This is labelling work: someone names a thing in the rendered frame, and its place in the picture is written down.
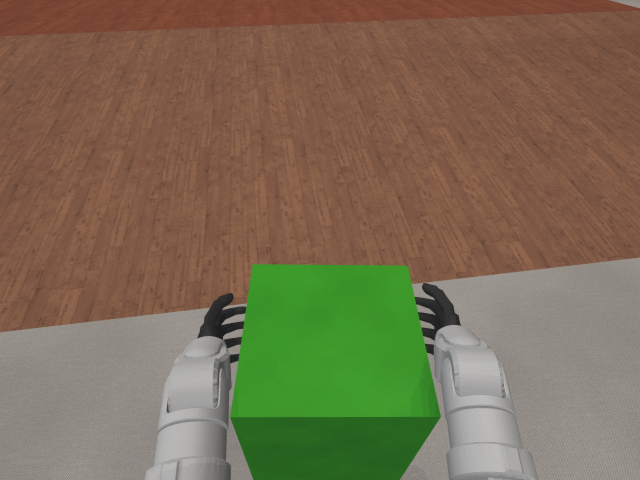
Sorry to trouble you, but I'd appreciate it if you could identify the left robot forearm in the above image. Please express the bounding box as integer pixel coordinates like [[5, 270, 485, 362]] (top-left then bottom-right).
[[144, 336, 232, 480]]

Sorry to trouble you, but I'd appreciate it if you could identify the robot left hand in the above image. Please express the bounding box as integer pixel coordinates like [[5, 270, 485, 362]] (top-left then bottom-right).
[[197, 293, 246, 363]]

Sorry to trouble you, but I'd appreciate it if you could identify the right robot forearm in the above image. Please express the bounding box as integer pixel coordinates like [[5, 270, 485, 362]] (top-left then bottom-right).
[[434, 325, 538, 480]]

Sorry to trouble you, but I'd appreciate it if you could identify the robot right hand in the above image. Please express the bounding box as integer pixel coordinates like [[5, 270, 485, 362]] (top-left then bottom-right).
[[415, 283, 461, 355]]

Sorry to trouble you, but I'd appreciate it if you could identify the carton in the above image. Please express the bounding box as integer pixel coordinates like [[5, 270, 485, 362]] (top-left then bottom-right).
[[230, 264, 441, 480]]

